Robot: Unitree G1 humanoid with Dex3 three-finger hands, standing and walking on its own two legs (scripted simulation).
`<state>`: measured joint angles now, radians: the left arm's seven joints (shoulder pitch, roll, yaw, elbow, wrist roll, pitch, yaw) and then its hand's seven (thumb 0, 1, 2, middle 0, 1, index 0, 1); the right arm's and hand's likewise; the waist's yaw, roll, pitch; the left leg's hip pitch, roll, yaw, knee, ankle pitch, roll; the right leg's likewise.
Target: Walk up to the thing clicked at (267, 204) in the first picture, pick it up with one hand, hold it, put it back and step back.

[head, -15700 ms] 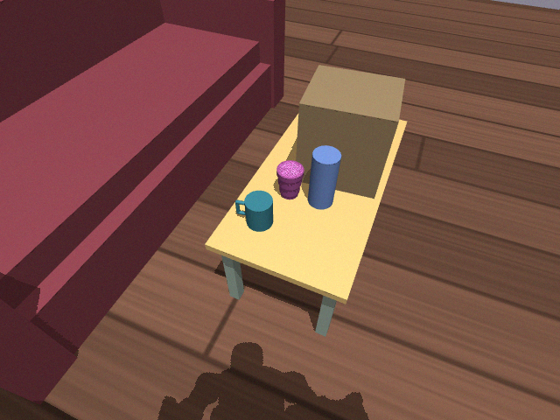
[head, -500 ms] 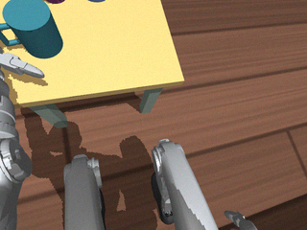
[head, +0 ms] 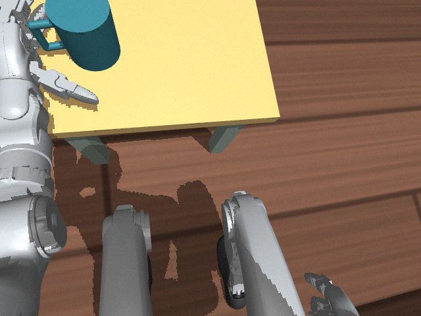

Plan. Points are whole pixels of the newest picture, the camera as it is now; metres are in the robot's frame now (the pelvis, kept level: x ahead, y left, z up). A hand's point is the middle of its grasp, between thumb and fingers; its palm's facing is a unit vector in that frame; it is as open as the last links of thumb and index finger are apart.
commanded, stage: close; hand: left
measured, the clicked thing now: (76, 32) +0.59 +0.18 -0.01
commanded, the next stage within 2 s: settle in 0.44 s
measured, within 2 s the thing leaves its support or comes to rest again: leaves its support in 0.86 s
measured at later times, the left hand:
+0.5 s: hand (61, 50) +0.56 +0.20 +0.00, palm faces +0.08 -1.00 -0.05, open 13.8 cm
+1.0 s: hand (69, 34) +0.56 +0.17 +0.03, palm faces +0.03 -1.00 -0.06, open 10.9 cm
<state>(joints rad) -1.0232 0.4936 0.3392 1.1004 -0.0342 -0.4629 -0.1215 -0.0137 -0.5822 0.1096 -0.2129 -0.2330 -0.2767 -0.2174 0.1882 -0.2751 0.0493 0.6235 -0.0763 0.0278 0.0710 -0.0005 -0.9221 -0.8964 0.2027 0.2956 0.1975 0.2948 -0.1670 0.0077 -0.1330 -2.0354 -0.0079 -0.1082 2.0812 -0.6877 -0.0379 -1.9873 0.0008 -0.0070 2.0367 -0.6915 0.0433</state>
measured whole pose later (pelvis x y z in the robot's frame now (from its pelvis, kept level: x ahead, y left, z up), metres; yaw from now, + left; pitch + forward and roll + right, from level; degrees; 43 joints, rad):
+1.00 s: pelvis +0.00 +0.00 +0.01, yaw -1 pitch +36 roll -4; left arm -1.02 0.51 0.35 1.01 -0.02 -0.32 -0.14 -0.02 -0.45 0.68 -0.78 -0.96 -0.79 -0.96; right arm 0.22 -0.28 0.07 0.59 -0.04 0.08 0.04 0.00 -0.91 -0.90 0.20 0.30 0.20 0.30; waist -0.19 0.03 -0.13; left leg -2.00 0.01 -0.11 2.06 -0.68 -0.04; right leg -1.96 0.01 -0.01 2.01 -0.67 0.05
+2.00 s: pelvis +0.01 +0.00 +0.10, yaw +0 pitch +35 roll -4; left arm -1.00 0.49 0.37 1.06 -0.03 -0.36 -0.12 -0.03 -0.61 0.72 -0.79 -1.23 -0.80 -1.23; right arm 0.24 -0.26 0.04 0.63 -0.04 0.04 0.02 0.00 -0.90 -0.90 0.20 0.30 0.20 0.30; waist -0.18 0.03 -0.15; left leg -1.73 0.03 -0.09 1.76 -0.65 -0.03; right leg -1.69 0.02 -0.01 1.71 -0.63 0.03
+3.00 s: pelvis +0.05 +0.00 +0.25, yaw +2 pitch +17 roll -3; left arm -0.43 0.28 0.19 0.67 -0.14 -0.33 -0.10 -0.03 -0.61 0.72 -0.78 -1.25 -0.79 -1.24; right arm 0.24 -0.24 0.00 0.67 0.01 -0.01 -0.02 0.00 -0.92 -0.90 0.20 0.30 0.20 0.30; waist -0.06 0.02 -0.10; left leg -0.96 0.04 -0.07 1.16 -0.50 -0.03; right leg -0.92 0.01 -0.01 1.10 -0.48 0.02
